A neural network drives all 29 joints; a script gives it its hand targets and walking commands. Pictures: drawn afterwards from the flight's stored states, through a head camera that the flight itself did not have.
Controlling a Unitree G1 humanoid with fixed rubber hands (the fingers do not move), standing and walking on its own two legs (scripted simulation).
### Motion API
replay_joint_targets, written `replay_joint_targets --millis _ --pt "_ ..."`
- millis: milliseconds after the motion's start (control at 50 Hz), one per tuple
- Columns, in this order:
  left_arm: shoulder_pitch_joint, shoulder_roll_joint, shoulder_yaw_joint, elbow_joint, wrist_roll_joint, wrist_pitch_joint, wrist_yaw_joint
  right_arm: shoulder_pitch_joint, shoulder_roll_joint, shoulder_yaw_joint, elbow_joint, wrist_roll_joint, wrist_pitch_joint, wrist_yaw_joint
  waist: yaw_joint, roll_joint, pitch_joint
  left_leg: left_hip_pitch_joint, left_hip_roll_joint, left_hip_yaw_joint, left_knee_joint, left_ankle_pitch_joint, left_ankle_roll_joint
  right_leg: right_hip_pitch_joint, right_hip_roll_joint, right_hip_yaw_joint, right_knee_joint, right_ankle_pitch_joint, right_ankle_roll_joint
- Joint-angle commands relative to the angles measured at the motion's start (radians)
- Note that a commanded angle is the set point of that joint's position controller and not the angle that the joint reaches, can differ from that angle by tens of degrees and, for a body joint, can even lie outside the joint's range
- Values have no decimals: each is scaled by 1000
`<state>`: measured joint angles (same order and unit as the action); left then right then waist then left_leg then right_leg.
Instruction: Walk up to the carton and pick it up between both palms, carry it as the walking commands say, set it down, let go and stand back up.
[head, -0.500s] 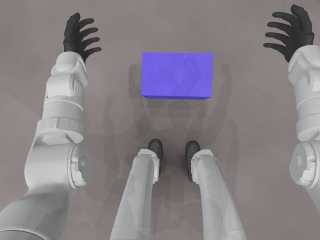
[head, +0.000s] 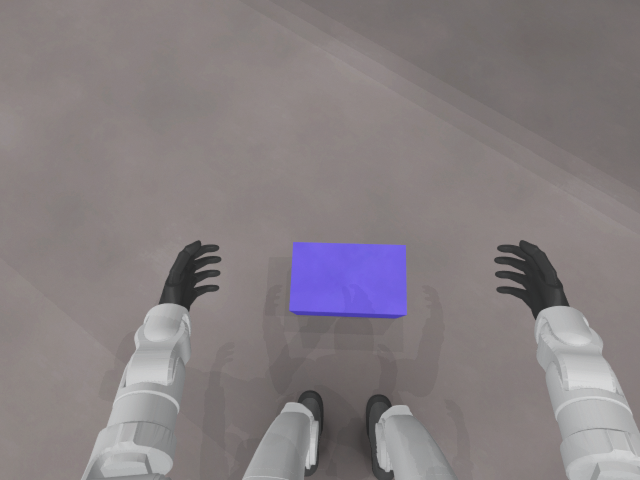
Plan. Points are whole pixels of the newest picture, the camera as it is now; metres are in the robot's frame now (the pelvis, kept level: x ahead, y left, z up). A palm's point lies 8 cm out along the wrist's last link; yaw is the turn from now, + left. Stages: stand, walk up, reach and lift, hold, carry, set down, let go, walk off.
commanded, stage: let go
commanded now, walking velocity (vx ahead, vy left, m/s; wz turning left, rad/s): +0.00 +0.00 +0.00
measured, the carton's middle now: (347, 282) +0.41 -0.01 -0.64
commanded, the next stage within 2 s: stand in 0.76 s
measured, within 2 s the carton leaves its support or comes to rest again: neither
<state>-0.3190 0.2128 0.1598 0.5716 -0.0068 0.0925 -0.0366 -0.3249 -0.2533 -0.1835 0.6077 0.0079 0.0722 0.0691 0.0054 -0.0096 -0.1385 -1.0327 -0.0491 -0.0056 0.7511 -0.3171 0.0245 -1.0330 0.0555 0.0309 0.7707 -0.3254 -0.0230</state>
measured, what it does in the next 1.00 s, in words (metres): stands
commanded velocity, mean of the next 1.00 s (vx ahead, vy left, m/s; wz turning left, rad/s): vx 0.00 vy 0.00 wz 0.00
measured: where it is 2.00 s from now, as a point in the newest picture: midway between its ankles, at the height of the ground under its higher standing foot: (344, 449)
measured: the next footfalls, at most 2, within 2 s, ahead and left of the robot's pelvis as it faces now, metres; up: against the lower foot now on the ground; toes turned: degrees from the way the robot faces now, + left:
none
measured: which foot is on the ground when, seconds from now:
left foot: down 0.00-1.00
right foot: down 0.00-1.00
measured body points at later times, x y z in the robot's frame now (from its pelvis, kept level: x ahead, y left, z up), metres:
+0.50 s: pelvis +0.01 +0.00 +0.05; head +0.06 +0.00 +0.49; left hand +0.16 +0.24 -0.04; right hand +0.18 -0.23 -0.04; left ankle -0.02 +0.10 -0.69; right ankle -0.02 -0.10 -0.69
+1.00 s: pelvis +0.00 +0.01 +0.04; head -0.03 +0.01 +0.49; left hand +0.10 +0.29 -0.06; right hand +0.11 -0.26 -0.06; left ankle -0.02 +0.10 -0.69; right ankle -0.02 -0.10 -0.69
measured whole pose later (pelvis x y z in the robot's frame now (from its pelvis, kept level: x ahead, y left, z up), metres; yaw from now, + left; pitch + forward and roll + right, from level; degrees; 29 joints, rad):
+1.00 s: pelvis +0.00 +0.01 +0.04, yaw +2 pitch -2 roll +0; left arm 0.27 0.30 0.05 0.73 0.04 0.03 0.01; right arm 0.28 -0.27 -0.05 0.75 -0.04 0.02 0.00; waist 0.00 -0.01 -0.04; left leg -0.18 -0.06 -0.05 0.50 -0.28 0.04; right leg -0.15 0.04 0.02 0.48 -0.29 -0.02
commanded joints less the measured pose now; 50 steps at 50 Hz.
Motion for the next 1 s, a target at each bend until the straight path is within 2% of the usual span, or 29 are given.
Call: replay_joint_targets --millis 0,20,120,220,300,380,440,500,580,640,700,740,760,780,800,820,840,860,900,940,980 --pt "6 110 19 -116 -3 -73 1 15 -122 -20 -136 -23 -63 -15 -3 -8 -666 555 35 -79 -7 729 -42 482 -49 90 -34 678 24" --pt "57 96 11 -116 1 -81 0 73 -113 -10 -128 -25 -69 -18 -4 10 -636 588 36 -80 -20 748 -45 487 -50 92 -50 677 25" --pt "247 69 -11 -138 4 -123 -1 250 -92 29 -180 -38 -98 -26 -3 15 -520 773 40 -93 -98 830 -47 566 -50 83 -150 651 35" --pt "427 77 -28 -183 22 -149 0 395 -72 61 -226 -34 -116 -31 1 -7 -350 881 27 -81 -184 778 -50 712 -48 64 -238 650 38" --pt "498 69 -47 -226 13 -145 1 456 -64 75 -237 -14 -121 -21 -10 -25 -167 873 16 -67 -257 636 -53 834 -53 47 -282 644 34" --pt "556 70 -55 -266 0 -120 2 494 -65 88 -283 -7 -103 -4 -13 -27 -94 894 10 -61 -290 555 -49 924 -51 35 -303 592 29" --pt "570 81 -62 -299 -4 -93 -3 525 -59 101 -291 -5 -75 4 -17 9 -22 919 12 -51 -314 485 -43 962 -51 23 -327 511 27" --pt "536 91 -82 -308 -15 -53 -12 501 -60 111 -303 -6 -32 9 -10 28 98 918 14 -35 -346 327 -37 945 -48 7 -356 310 28" --pt "502 113 -90 -310 -8 11 -26 474 -67 97 -322 -27 30 10 -16 7 217 909 15 -17 -363 128 -28 926 -48 -8 -377 76 27" --pt "485 118 -87 -327 0 41 -32 452 -59 88 -344 -39 63 12 -19 12 250 911 14 -16 -360 64 -19 932 -48 -14 -375 0 22" --pt "489 109 -76 -326 7 59 -31 442 -62 84 -366 -47 82 13 -21 -3 262 924 18 -22 -356 58 -11 938 -47 -17 -369 -12 20" --pt "492 102 -77 -317 6 69 -28 441 -57 87 -371 -47 98 10 -23 2 276 931 22 -26 -359 53 -6 933 -45 -22 -364 -13 19" --pt "543 192 -52 -77 -20 25 36 531 -125 10 -149 -34 42 -51 32 -46 114 780 48 -116 -341 -57 -38 888 -51 46 -385 24 46" --pt "559 216 -59 -79 15 -9 56 541 -141 46 -150 -46 9 -74 2 -25 173 802 49 -108 -345 -23 -42 864 -80 69 -392 5 40" --pt "537 219 -59 -64 32 -29 59 521 -125 57 -124 -55 -12 -74 1 -42 183 800 48 -113 -328 -17 -47 801 -96 98 -425 -63 39" --pt "511 232 -59 -66 52 -47 58 515 -139 64 -100 -60 -31 -73 -13 -33 187 800 51 -124 -330 -29 -42 768 -106 119 -437 -125 30" --pt "497 243 -55 -60 57 -63 57 515 -148 68 -74 -57 -46 -74 -19 -18 177 804 58 -132 -329 -18 -33 753 -111 132 -433 -136 17" --pt "482 236 -59 -51 51 -74 52 517 -161 72 -49 -56 -61 -72 -22 38 153 804 72 -148 -350 23 -22 781 -101 122 -401 -55 14" --pt "490 226 -67 -9 45 -93 51 494 -177 82 -15 -53 -80 -73 -8 73 114 778 100 -182 -379 84 -7 843 -88 95 -363 75 22" --pt "511 240 -66 36 43 -107 54 480 -187 90 15 -50 -95 -77 9 40 90 777 114 -194 -374 196 -1 891 -95 93 -359 151 25" --pt "506 246 -69 69 44 -114 57 485 -197 92 50 -46 -102 -80 6 21 76 812 114 -184 -355 283 -3 896 -107 102 -369 208 23"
